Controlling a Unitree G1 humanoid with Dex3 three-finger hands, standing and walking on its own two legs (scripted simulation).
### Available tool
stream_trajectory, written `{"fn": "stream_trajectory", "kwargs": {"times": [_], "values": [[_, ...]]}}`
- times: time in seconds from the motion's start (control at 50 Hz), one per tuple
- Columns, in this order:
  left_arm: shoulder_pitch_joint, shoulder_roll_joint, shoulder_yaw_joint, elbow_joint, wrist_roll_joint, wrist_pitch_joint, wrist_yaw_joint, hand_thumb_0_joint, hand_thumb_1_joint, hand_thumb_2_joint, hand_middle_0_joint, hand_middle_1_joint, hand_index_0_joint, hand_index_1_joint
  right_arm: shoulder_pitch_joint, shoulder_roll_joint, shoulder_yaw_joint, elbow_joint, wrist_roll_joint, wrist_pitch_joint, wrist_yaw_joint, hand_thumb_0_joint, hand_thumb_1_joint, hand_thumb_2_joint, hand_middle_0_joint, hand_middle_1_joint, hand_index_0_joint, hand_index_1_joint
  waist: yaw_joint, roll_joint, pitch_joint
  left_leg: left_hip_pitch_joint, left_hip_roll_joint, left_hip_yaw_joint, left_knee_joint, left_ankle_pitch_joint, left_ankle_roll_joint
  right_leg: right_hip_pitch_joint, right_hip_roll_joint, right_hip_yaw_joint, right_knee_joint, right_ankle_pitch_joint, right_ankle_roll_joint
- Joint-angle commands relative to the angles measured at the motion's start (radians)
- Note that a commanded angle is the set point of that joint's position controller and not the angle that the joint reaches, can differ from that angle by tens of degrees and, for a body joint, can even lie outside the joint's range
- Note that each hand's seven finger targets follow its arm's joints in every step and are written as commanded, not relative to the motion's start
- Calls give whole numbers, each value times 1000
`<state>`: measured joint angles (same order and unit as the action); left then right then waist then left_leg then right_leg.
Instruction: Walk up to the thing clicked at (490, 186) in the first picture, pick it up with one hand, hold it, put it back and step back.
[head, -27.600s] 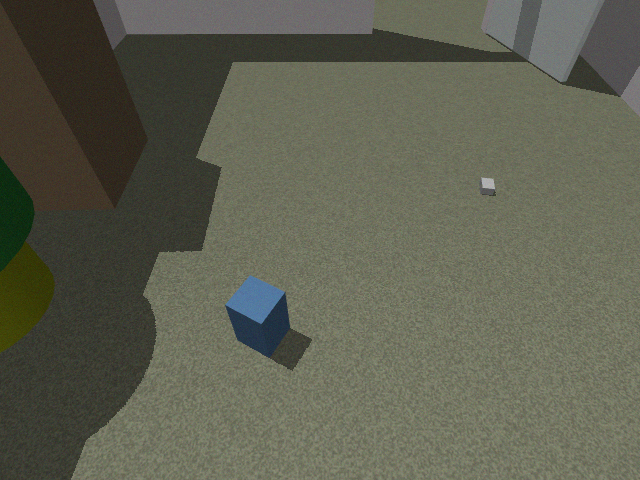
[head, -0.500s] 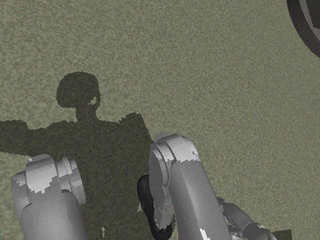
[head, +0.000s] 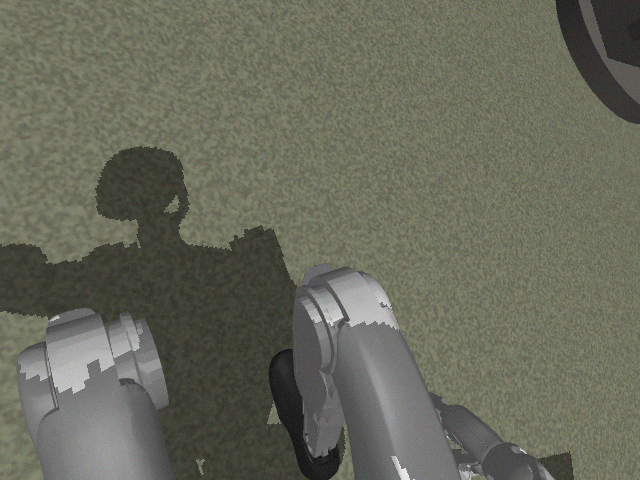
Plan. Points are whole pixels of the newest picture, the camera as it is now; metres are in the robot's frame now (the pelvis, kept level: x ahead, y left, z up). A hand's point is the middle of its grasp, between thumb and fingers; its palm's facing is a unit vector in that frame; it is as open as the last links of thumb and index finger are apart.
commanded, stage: open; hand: left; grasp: from above
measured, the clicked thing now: out of the picture +0.39 +0.39 -0.27
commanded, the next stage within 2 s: withdraw in 0.66 s
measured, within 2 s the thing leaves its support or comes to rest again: neither
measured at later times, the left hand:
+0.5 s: hand out of the picture +0.38 +0.38 -0.23, palm faces -0.44 -0.15 -0.88, open 12.9 cm
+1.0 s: hand out of the picture +0.39 +0.40 -0.20, palm faces -0.33 -0.14 -0.93, open 13.8 cm
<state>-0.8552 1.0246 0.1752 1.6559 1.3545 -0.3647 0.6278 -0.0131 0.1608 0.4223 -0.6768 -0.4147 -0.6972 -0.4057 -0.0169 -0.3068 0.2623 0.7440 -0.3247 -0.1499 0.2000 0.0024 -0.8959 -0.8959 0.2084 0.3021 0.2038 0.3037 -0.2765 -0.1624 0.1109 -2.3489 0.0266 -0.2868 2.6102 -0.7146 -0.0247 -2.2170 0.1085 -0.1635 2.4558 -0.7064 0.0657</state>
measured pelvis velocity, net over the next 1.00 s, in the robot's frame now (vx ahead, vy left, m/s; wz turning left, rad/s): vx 0.00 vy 0.00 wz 0.00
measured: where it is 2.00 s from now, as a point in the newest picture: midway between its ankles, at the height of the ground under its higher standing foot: (230, 470)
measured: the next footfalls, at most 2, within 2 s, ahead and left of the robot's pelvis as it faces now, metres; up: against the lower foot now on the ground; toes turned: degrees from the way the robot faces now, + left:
none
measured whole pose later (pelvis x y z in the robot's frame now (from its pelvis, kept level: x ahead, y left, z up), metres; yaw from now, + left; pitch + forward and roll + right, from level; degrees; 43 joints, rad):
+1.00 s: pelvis +0.00 +0.00 +0.00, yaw +0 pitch +25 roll -13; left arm -0.83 1.01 0.25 1.52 1.32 -0.32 0.59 0.00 -0.46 0.95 -0.11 -0.98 -0.13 -0.97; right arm 0.02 -0.32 0.23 0.72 -0.30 -0.18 0.22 0.00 -0.90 -0.90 0.21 0.30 0.20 0.30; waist -0.26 -0.14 0.10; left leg -2.36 0.02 -0.28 2.60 -0.70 -0.03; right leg -2.22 0.10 -0.16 2.45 -0.70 0.06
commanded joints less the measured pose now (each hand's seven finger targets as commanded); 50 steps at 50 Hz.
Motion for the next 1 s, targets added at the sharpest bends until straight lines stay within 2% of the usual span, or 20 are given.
{"fn": "stream_trajectory", "kwargs": {"times": [0.0,0.02,0.14,0.22,0.24,0.28,0.36,0.4,0.48,0.56,0.6,0.66,0.68,0.7,0.76,0.82,0.92,0.94,0.96,0.98], "values": [[-212,252,12,-101,-29,5,41,0,-63,621,-474,-580,-476,-579,128,-317,-92,-8,2,-9,-15,0,-889,-896,201,301,201,301,-14,517,-608,486,26,132,-274,213,25,273,24,-113,-205,264,-82],[-203,274,30,-100,-25,6,43,0,-89,643,-461,-587,-458,-589,116,-320,-94,-17,4,-9,-17,0,-889,-896,201,301,201,301,-9,514,-615,491,27,131,-272,219,25,274,24,-113,-201,271,-83],[-221,257,7,-99,-32,9,27,0,-192,724,-362,-694,-362,-694,120,-324,-92,-22,8,-18,-7,0,-890,-897,201,301,201,301,-19,525,-581,480,24,129,-284,185,24,256,19,-121,-202,238,-84],[-188,301,46,-92,-21,9,24,0,-260,784,-298,-757,-298,-757,129,-321,-91,-29,6,-13,-9,0,-887,-896,201,301,201,301,-10,517,-600,479,29,129,-282,203,25,279,22,-113,-200,255,-85],[-203,273,18,-100,-22,9,17,0,-289,809,-286,-764,-281,-768,125,-325,-97,-38,8,-15,-8,0,-888,-896,201,301,201,301,-21,521,-592,485,27,132,-274,199,25,265,19,-115,-201,254,-82],[-213,280,26,-103,-31,5,12,0,-308,817,-256,-801,-257,-800,135,-329,-92,-37,5,-19,-6,0,-889,-896,201,301,201,301,-31,519,-589,488,27,129,-270,205,27,273,19,-121,-199,263,-79],[-200,302,39,-94,-24,-4,7,0,-344,857,-225,-834,-224,-835,138,-315,-81,-37,9,-14,-6,0,-887,-896,201,301,201,301,-23,514,-577,481,29,126,-276,191,26,273,18,-117,-205,247,-81],[-221,263,8,-114,-37,-11,0,0,-377,880,-192,-859,-190,-859,122,-328,-92,-43,9,-22,-4,0,-885,-895,201,301,201,301,-30,515,-571,483,28,128,-273,173,25,256,18,-121,-202,231,-80],[-189,297,36,-118,-27,-15,12,0,-416,916,-155,-894,-153,-895,133,-332,-90,-37,9,-18,-6,0,-884,-895,202,301,201,301,-15,510,-597,493,30,124,-278,207,24,281,23,-120,-207,256,-82],[-201,263,2,-117,-30,-13,15,0,-450,940,-122,-917,-119,-918,128,-329,-89,-23,7,-21,-1,0,-883,-895,201,301,201,301,-22,517,-581,494,29,123,-272,199,23,256,20,-126,-200,247,-81],[-194,310,37,-115,-26,-13,25,0,-465,954,-107,-941,-106,-941,133,-336,-87,-36,11,-24,-1,0,-885,-895,201,301,201,301,-17,521,-596,500,30,126,-270,219,24,284,20,-119,-203,267,-81],[-190,314,50,-128,-26,-8,34,0,-462,970,-113,-932,-107,-937,133,-336,-89,-30,6,-21,-1,0,-882,-894,201,301,201,301,-9,526,-611,497,31,127,-278,223,24,291,25,-114,-209,267,-81],[-181,313,49,-122,-20,-4,36,0,-495,984,-89,-944,-81,-950,138,-335,-88,-36,8,-21,-2,0,-883,-895,201,301,201,301,-9,524,-612,500,31,131,-270,233,25,299,24,-110,-207,280,-81],[-203,264,8,-115,-30,1,31,0,-509,986,-78,-947,-70,-953,137,-322,-86,-14,10,-21,-1,0,-883,-895,201,301,201,301,-16,519,-588,483,29,130,-274,206,24,267,20,-114,-206,251,-83],[-210,281,10,-122,-37,7,23,0,-483,950,-81,-1018,-100,-996,132,-334,-85,-29,12,-33,1,0,-900,-896,201,300,201,300,-21,525,-590,492,29,130,-268,195,27,271,22,-114,-205,249,-82],[-213,347,64,-167,-39,8,33,0,-459,933,-97,-991,-116,-970,132,-339,-93,-39,19,-30,-5,0,-897,-896,201,300,201,300,7,526,-630,487,29,137,-272,201,29,303,21,-101,-220,251,-83],[-226,348,115,-268,-55,47,20,0,-479,947,-78,-996,-95,-977,160,-326,-127,-40,30,-35,5,0,-896,-896,201,300,200,300,29,615,-697,550,27,144,-295,239,17,270,11,-105,-198,279,-88],[-237,362,139,-336,-63,57,12,0,-481,949,-82,-989,-96,-973,168,-325,-138,-43,39,-33,5,0,-897,-897,201,300,200,300,53,654,-740,563,24,149,-309,251,14,275,8,-98,-203,284,-92],[-222,301,104,-354,-78,74,-9,0,-481,946,-90,-984,-102,-969,176,-306,-149,-29,48,-32,10,0,-899,-898,200,300,200,300,64,677,-745,584,20,156,-316,250,10,252,2,-93,-202,283,-95],[-209,291,115,-392,-93,88,-28,0,-470,941,-88,-981,-103,-964,180,-309,-166,-36,55,-30,13,0,-894,-896,201,300,200,300,71,693,-772,601,20,158,-331,264,8,253,0,-94,-211,289,-93]]}}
